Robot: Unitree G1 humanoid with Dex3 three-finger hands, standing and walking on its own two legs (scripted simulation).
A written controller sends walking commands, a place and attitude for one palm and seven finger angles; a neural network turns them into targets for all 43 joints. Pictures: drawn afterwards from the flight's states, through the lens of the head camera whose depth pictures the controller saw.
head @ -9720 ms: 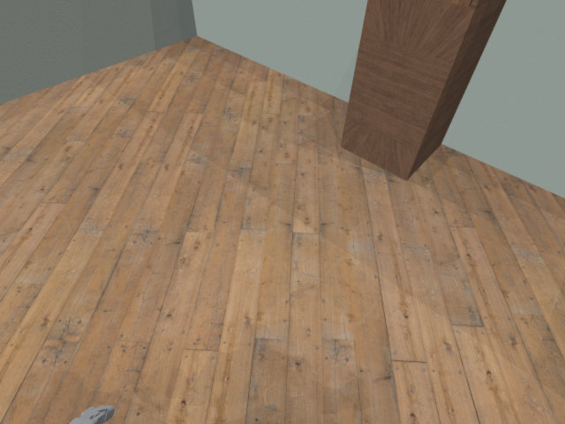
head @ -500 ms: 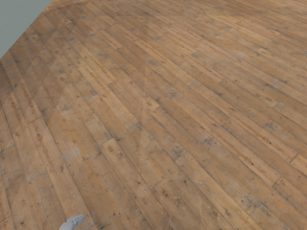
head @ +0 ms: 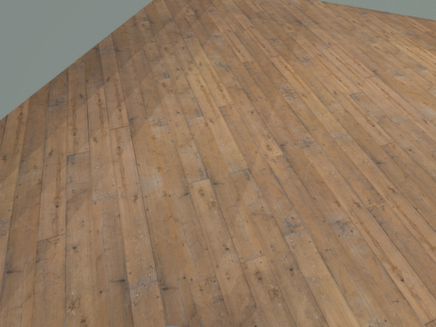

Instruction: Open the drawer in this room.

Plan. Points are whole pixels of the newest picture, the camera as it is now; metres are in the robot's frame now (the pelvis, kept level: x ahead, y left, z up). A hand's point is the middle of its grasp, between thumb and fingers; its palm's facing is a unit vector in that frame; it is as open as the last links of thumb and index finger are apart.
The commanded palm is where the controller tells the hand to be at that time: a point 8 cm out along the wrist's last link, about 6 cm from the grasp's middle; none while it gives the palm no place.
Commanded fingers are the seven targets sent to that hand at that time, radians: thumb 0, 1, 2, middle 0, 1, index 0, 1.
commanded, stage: turn or walk to find it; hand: left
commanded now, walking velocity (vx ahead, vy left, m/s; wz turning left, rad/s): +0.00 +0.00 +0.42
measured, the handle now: out of the picture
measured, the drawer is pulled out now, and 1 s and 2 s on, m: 0.00 0.00 0.00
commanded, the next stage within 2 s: none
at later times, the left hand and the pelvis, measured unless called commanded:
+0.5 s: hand out of the picture +0.05 +0.22 -0.15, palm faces +0.18 -0.95 -0.25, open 7.4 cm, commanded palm none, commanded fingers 0.00 0.90 0.90 -0.20 -0.30 -0.20 -0.30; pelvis -0.03 +0.01 +0.01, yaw +10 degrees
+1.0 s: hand out of the picture -0.12 +0.18 -0.16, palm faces +0.45 -0.86 -0.24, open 7.4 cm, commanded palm none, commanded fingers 0.00 0.90 0.90 -0.20 -0.30 -0.20 -0.30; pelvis -0.07 -0.02 +0.01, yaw +25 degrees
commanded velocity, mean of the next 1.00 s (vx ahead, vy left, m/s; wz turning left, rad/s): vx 0.00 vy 0.00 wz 0.42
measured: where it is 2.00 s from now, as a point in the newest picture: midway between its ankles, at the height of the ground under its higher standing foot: outside the picture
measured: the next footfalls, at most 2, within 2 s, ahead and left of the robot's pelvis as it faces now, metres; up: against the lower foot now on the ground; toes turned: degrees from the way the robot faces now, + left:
left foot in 0.02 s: +0.03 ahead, +0.12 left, +0.00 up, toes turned +5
right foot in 0.56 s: +0.03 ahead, -0.11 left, +0.00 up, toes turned +9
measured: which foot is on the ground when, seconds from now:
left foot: up 0.00-0.00, down 0.02-0.56, up 0.58-1.00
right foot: down 0.00-0.02, up 0.04-0.54, down 0.56-1.00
